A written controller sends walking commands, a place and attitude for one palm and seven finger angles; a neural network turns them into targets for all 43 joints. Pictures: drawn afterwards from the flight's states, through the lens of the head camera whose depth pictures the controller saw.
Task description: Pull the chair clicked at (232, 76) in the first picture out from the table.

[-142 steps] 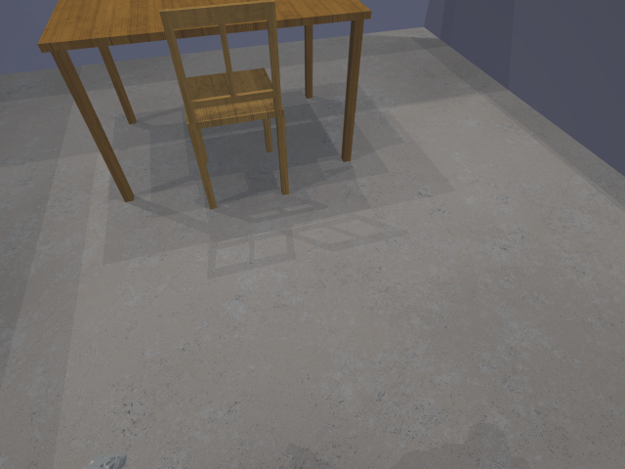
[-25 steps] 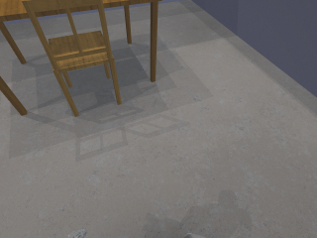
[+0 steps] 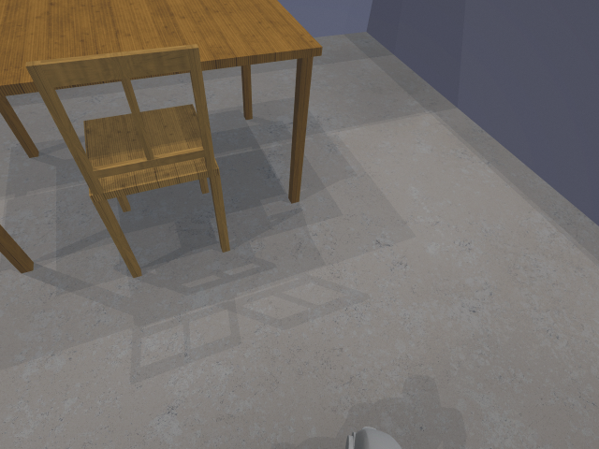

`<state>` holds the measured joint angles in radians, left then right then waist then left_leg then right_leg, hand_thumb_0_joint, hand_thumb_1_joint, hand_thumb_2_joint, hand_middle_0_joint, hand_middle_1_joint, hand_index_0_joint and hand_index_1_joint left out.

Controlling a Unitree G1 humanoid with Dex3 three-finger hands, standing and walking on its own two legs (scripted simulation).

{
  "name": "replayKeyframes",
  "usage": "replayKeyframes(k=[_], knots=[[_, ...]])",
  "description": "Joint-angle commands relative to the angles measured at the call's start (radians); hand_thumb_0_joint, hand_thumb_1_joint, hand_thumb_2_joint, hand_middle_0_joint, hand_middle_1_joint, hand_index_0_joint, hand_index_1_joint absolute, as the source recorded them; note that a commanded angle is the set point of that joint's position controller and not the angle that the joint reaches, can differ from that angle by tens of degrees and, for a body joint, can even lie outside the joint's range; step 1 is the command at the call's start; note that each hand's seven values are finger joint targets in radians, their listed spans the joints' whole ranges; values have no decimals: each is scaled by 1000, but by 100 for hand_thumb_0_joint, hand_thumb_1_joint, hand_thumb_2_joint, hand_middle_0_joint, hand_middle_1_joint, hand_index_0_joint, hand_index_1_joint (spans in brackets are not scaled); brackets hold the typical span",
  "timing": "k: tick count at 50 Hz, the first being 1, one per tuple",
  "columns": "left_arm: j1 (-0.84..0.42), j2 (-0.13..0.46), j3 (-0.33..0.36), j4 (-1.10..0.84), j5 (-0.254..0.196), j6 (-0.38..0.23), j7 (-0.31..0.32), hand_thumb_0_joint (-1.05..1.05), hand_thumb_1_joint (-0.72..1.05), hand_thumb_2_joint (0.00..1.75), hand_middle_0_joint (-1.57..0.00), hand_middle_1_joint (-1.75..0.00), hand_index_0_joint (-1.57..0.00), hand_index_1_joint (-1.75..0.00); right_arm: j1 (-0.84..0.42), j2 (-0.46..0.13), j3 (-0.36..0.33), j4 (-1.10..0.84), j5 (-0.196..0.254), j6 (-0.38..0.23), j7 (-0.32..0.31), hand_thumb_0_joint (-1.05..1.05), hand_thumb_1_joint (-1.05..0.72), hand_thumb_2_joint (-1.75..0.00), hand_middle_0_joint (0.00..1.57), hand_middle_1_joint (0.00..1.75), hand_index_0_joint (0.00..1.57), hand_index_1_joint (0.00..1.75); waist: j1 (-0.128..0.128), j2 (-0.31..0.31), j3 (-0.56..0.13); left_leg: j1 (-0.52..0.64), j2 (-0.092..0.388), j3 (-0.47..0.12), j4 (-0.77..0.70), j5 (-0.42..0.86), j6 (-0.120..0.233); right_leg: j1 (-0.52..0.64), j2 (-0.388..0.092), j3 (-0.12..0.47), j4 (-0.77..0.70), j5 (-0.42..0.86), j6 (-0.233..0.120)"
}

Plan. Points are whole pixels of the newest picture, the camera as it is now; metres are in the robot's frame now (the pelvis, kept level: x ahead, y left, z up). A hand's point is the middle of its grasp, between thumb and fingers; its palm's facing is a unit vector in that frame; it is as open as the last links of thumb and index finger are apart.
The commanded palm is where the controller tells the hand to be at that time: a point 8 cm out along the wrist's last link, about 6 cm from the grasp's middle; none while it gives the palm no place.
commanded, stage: walk to a spot facing it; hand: left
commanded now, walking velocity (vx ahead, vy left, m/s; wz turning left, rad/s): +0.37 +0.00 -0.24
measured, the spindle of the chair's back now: (138, 121) +0.87 +0.48 -0.11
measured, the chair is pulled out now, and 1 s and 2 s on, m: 0.00 0.00 0.00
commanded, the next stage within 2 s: turn to face it in 0.26 s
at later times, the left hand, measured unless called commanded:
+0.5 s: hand (239, 363) +0.28 +0.12 -0.18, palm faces +0.03 -0.98 -0.20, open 7.2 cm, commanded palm none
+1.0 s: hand (209, 312) +0.37 +0.19 -0.17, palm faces +0.28 -0.92 -0.26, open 7.4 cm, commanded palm none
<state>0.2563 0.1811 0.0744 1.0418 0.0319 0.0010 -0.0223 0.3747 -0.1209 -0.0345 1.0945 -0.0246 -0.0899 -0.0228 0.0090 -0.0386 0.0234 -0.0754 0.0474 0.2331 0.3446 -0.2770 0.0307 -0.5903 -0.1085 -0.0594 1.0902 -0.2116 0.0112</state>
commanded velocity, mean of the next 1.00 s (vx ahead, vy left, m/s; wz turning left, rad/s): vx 0.10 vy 0.00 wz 0.34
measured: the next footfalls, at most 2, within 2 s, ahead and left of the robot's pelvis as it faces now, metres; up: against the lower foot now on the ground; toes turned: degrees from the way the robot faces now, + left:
right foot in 0.22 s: +0.26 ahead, -0.15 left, +0.00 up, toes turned -11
left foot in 0.66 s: +0.42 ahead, +0.06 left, +0.00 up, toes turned +15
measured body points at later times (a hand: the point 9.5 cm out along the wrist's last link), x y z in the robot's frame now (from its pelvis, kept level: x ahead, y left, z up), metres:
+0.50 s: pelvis +0.24 -0.06 -0.01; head +0.25 -0.07 +0.44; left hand +0.28 +0.17 -0.16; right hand +0.28 -0.30 -0.16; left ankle +0.30 +0.07 -0.69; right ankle +0.22 -0.14 -0.75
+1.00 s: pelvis +0.33 -0.04 -0.01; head +0.36 -0.03 +0.44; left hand +0.36 +0.24 -0.15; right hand +0.47 -0.25 -0.15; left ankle +0.38 +0.05 -0.75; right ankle +0.37 -0.20 -0.69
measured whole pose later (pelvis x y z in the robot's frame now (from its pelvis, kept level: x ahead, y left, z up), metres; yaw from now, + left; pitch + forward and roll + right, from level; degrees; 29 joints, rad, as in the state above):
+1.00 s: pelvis +0.33 -0.04 -0.01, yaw +14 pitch +0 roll -1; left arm 0.18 0.23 0.08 0.93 0.02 0.04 0.02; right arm 0.17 -0.18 -0.04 0.94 -0.03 0.02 0.00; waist -0.01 0.01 0.05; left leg -0.34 -0.03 0.04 0.47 -0.14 0.07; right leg -0.44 -0.09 -0.01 0.94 -0.42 0.08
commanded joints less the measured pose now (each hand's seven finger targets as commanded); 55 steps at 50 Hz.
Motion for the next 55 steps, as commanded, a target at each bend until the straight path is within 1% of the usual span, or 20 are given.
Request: replayKeyframes(k=[1, 3, 6, 8, 9, 10, 11, 12, 15, 19, 28, 31, 32, 33, 34, 37, 39, 41, 49, 55], knots=[[-132, 2, -14, -85, -1, -17, -12, 0, 90, 90, -20, -30, -20, -30, 131, -126, -29, 6, 3, -10, -5, 0, -90, -90, 20, 30, 20, 30, -51, 144, 86, 99, 244, -97, -161, 380, 93, -96, -18, -46, -250, 49, 2], [-180, 4, -17, -95, -5, -23, -13, 0, 90, 90, -20, -30, -20, -30, 148, -130, -29, 25, -2, -3, -2, 0, -90, -90, 20, 30, 20, 30, -67, 154, 99, 111, 256, -77, -146, 407, 90, -51, 3, -72, -359, 45, -13], [-157, 15, -13, -86, -7, -32, -12, 0, 90, 90, -20, -30, -20, -30, 131, -151, -30, 39, -3, 3, -3, 0, -90, -90, 20, 30, 20, 30, -41, 172, 86, 122, 271, -42, -77, 538, 80, 62, 43, -93, -439, 41, -51], [-1, 47, -2, -38, -2, -41, -6, 0, 90, 90, -20, -30, -20, -30, 102, -165, -35, 42, 0, 10, -2, 0, -90, -90, 20, 30, 20, 30, 32, 153, 19, 95, 257, -14, 119, 721, 58, 276, 101, -129, -488, 20, -81], [159, 82, 12, 10, 3, -51, 0, 0, 90, 90, -20, -30, -20, -30, 68, -172, -35, 39, 7, 10, 0, 0, -90, -90, 20, 30, 20, 30, 113, 125, -50, 16, 221, 16, 316, 688, 26, 481, 106, -120, -538, 72, -91], [290, 177, 38, 47, 10, -65, 12, 0, 90, 90, -20, -30, -20, -30, 99, -130, -31, 28, 18, 10, 11, 0, -90, -90, 20, 30, 20, 30, 155, -47, -160, -212, 145, 31, 626, 405, -7, 730, -72, 106, -577, 63, -147], [351, 274, 55, 59, -5, -67, 21, 0, 90, 90, -20, -30, -20, -30, 124, -65, -18, -5, 27, 6, 11, 0, -90, -90, 20, 30, 20, 30, 126, -241, -240, -466, -6, -41, 961, -275, -41, 862, -337, 553, -713, 186, -267], [304, 277, 56, 48, -21, -62, 25, 0, 90, 90, -20, -30, -20, -30, 36, -85, -21, -26, 30, 14, 10, 0, -90, -90, 20, 30, 20, 30, 133, -165, -213, -519, 28, -180, 1084, -279, -20, 776, -356, 592, -796, 90, -288], [67, 115, 4, -9, -12, -71, 40, 0, 90, 90, -20, -30, -20, -30, -25, -65, -21, -26, 5, 34, 12, 0, -90, -90, 20, 30, 20, 30, 18, 10, -1, -489, 131, -235, 1000, -56, -20, 394, -258, 273, -838, 63, -187], [37, 61, -16, -6, -5, -84, 43, 0, 90, 90, -20, -30, -20, -30, 58, -22, -16, -1, -1, 74, 18, 0, -90, -90, 20, 30, 20, 30, -52, -53, 5, -412, 112, -193, 795, -12, -50, 288, -179, 34, -841, 295, -147], [76, 131, -7, -14, -7, -53, 51, 0, 90, 90, -20, -30, -20, -30, -201, -76, -9, -131, 6, 83, 45, 0, -90, -90, 20, 30, 20, 30, 4, -82, 38, -394, 55, -102, 394, 36, -43, 487, -212, -102, -718, 537, -102], [55, 166, 7, -46, -15, -38, 54, 0, 90, 90, -20, -30, -20, -30, -100, -141, -26, -131, -3, 85, 39, 0, -90, -90, 20, 30, 20, 30, -58, -26, -33, -177, 5, -83, 237, 140, -18, 470, -200, -152, -459, 588, -58], [56, 159, 12, -68, -24, -32, 50, 0, 90, 90, -20, -30, -20, -30, -11, -211, -44, -126, -11, 80, 33, 0, -90, -90, 20, 30, 20, 30, -97, 122, -111, 6, 92, -206, 166, 459, 40, 347, -133, -188, -241, 406, -4], [73, 105, 1, -109, -41, -25, 44, 0, 90, 90, -20, -30, -20, -30, 50, -327, -64, -133, -8, 79, 29, 0, -90, -90, 20, 30, 20, 30, -97, 430, -155, 132, 377, -572, 97, 915, 201, 111, 21, -180, 70, -382, 63], [31, 121, -2, -138, -25, -13, 54, 0, 90, 90, -20, -30, -20, -30, 55, -343, -61, -127, 9, 88, 21, 0, -90, -90, 20, 30, 20, 30, -99, 287, -194, 87, 420, -637, 41, 740, 254, 85, 31, -22, 189, -480, 48], [-22, 112, 14, -130, -15, 0, 45, 0, 90, 90, -20, -30, -20, -30, -150, -254, -48, -192, 3, 83, 7, 0, -90, -90, 20, 30, 20, 30, -38, 191, -58, -132, 277, -515, -33, 267, 170, 37, -21, 51, 156, -283, 53], [29, 100, 16, -110, -13, 14, 37, 0, 90, 90, -20, -30, -20, -30, -200, -242, -42, -212, 3, 78, 8, 0, -90, -90, 20, 30, 20, 30, -5, 170, -68, -194, 207, -414, -55, 223, 131, 107, -14, 37, 91, -204, 59], [41, 99, 17, -111, -12, 26, 40, 0, 90, 90, -20, -30, -20, -30, -202, -244, -49, -219, 4, 80, 10, 0, -90, -90, 20, 30, 20, 30, -5, 146, -81, -193, 194, -417, -74, 165, 136, 117, -7, 32, 32, -183, 66], [-58, 94, 10, -184, -13, 27, 46, 0, 90, 90, -20, -30, -20, -30, -143, -259, -71, -210, -2, 99, 15, 0, -90, -90, 20, 30, 20, 30, -47, 154, -91, -96, 188, -496, -40, 223, 161, 125, 38, 30, -201, -231, 70], [35, 106, 3, -174, -24, 13, 54, 0, 90, 90, -20, -30, -20, -30, -193, -252, -73, -221, 3, 112, 19, 0, -90, -90, 20, 30, 20, 30, 5, 161, -101, -206, 135, -503, 55, 274, 114, 383, 80, 17, -564, -85, 43]])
